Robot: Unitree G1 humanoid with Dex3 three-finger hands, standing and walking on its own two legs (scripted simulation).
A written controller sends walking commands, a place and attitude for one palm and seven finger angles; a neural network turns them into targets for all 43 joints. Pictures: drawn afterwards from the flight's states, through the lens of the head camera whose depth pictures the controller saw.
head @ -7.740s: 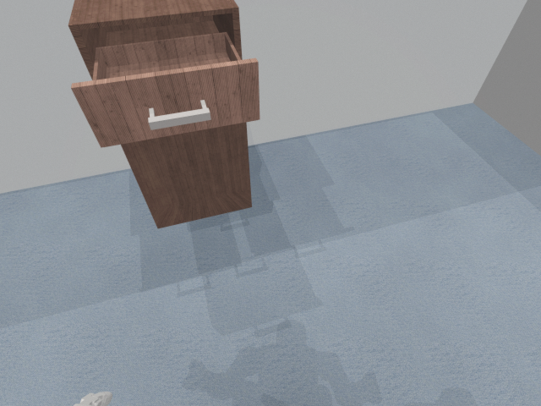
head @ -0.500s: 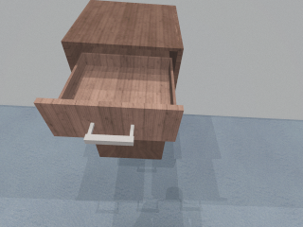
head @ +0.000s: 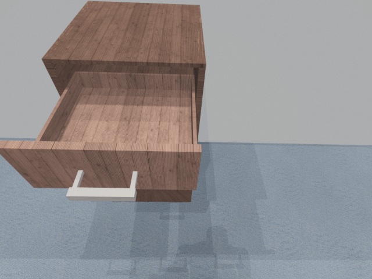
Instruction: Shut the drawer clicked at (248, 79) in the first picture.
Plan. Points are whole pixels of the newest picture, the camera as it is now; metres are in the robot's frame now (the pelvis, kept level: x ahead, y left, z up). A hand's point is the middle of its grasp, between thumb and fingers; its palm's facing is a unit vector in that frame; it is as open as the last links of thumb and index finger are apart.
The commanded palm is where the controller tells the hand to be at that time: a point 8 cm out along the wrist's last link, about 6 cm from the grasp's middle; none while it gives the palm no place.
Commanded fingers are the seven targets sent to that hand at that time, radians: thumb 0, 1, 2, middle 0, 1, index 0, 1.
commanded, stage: come to a stop and stand still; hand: left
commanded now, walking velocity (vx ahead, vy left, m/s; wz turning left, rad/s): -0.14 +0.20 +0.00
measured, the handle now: (105, 185) +0.30 +0.19 +0.04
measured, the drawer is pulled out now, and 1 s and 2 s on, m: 0.30 0.30 0.30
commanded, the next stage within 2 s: look again from close up in 0.84 s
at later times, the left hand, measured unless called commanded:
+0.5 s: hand out of the picture +0.02 +0.18 -0.16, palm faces +0.04 -0.98 -0.21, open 7.4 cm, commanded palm none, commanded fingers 0.00 0.90 0.90 -0.20 -0.30 -0.20 -0.30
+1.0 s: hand out of the picture +0.04 +0.19 -0.16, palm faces +0.01 -0.97 -0.23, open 7.4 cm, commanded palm none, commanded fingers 0.00 0.90 0.90 -0.20 -0.30 -0.20 -0.30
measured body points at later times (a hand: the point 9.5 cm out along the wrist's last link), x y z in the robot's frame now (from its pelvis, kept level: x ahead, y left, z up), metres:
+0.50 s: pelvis +0.01 +0.00 +0.01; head +0.03 +0.00 +0.46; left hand +0.02 +0.23 -0.15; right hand +0.08 -0.22 -0.14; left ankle +0.02 +0.09 -0.73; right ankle +0.02 -0.10 -0.73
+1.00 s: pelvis +0.02 +0.01 +0.01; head +0.04 -0.01 +0.46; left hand +0.04 +0.24 -0.14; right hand +0.01 -0.21 -0.16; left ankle +0.02 +0.09 -0.73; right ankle +0.02 -0.10 -0.73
